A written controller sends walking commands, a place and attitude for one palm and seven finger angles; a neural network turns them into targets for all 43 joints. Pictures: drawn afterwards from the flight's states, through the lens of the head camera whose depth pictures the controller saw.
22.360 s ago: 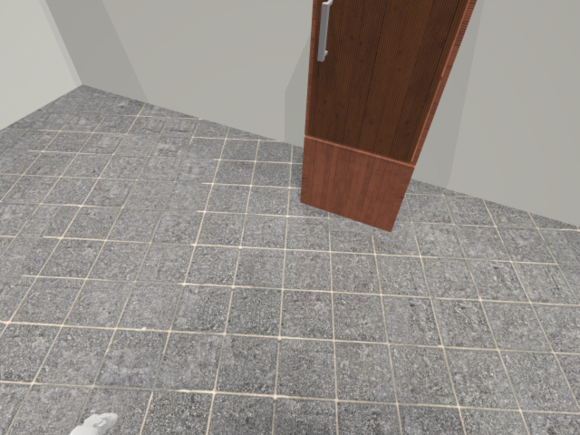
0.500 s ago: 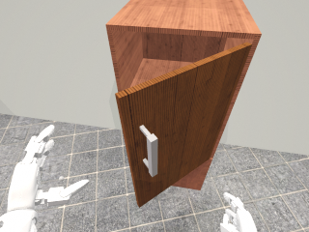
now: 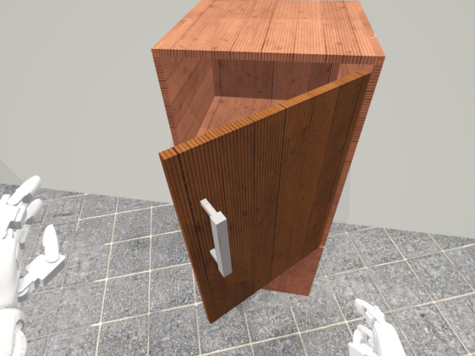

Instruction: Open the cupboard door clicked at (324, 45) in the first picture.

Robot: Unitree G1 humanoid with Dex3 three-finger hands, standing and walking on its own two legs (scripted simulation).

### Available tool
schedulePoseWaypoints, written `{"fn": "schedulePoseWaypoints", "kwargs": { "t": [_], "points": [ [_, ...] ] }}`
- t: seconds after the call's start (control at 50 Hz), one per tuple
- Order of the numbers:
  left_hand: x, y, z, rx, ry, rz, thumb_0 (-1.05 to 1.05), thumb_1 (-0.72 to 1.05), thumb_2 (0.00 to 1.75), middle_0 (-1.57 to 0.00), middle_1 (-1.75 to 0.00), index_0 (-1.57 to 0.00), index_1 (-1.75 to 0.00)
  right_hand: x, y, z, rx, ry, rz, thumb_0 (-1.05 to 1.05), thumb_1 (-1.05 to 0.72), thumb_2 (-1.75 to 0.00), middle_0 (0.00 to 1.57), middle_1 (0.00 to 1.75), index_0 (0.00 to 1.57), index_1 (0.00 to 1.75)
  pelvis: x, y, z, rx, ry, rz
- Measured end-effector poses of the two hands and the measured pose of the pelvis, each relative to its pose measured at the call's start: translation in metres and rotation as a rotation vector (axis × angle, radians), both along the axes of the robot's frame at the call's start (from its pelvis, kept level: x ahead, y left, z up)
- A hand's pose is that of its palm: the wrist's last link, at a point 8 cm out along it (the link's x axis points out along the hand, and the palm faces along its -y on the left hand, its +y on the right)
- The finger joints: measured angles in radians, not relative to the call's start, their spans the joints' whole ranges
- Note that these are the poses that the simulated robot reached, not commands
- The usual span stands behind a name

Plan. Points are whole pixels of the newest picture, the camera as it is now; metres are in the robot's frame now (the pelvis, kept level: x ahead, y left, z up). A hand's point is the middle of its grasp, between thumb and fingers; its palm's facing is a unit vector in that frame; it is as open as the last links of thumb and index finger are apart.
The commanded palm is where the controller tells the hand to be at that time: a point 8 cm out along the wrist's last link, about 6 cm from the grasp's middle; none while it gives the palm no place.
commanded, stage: draw the hand back to the body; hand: left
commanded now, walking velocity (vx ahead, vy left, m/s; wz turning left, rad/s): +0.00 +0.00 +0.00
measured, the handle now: (216, 239) +0.30 +0.08 +0.05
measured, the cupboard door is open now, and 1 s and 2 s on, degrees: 44 44 44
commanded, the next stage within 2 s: step back with the hand held close in 0.20 s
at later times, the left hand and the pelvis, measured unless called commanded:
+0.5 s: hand (60, 264) +0.18 +0.25 +0.15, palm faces +0.42 -0.78 -0.46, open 7.4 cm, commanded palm +0.11 +0.29 +0.17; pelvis -0.02 -0.01 +0.00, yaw +1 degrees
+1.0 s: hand (6, 319) +0.11 +0.28 +0.15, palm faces +0.42 -0.77 -0.48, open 7.4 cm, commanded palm +0.05 +0.32 +0.17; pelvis -0.09 +0.02 -0.02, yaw +0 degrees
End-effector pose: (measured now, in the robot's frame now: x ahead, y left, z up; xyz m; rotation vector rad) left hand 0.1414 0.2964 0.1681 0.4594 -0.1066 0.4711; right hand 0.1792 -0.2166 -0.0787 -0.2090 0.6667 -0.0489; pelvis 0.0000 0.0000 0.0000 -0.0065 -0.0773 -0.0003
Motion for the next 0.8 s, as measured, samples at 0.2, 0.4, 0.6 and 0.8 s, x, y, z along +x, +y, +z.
{"fn": "schedulePoseWaypoints", "kwargs": {
  "t": [0.2,0.4,0.6,0.8],
  "points": [
    [-0.006,-0.013,-0.003,-0.006,0.011,-0.017,0.01,0.88,0.90,-0.21,-0.30,-0.21,-0.30,-0.010,-0.009,-0.002,0.002,0.000,-0.013,0.01,-0.91,-0.90,0.20,0.30,0.20,0.30,-0.006,-0.010,0.000,0.001,-0.013,-0.001],
    [-0.008,-0.010,0.010,0.051,-0.040,-0.013,0.01,0.89,0.90,-0.21,-0.30,-0.22,-0.30,-0.019,-0.014,-0.004,0.012,0.010,-0.014,0.01,-0.91,-0.90,0.20,0.30,0.20,0.30,-0.016,-0.016,0.000,-0.006,0.001,0.014],
    [-0.015,-0.011,-0.011,0.066,0.083,-0.102,0.01,0.89,0.90,-0.21,-0.30,-0.21,-0.30,-0.046,-0.028,-0.007,-0.044,0.094,-0.106,0.01,-0.91,-0.90,0.20,0.30,0.20,0.30,-0.031,-0.003,-0.004,-0.009,0.071,0.007],
    [-0.039,0.015,0.004,0.147,-0.009,-0.112,0.01,0.89,0.90,-0.21,-0.30,-0.22,-0.30,-0.073,-0.012,0.001,-0.088,0.083,-0.120,0.01,-0.91,-0.90,0.20,0.30,0.20,0.30,-0.059,0.013,-0.009,-0.002,0.073,0.000]
  ]
}}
